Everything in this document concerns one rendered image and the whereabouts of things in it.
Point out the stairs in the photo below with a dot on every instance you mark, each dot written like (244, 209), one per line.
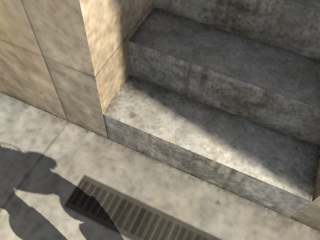
(227, 91)

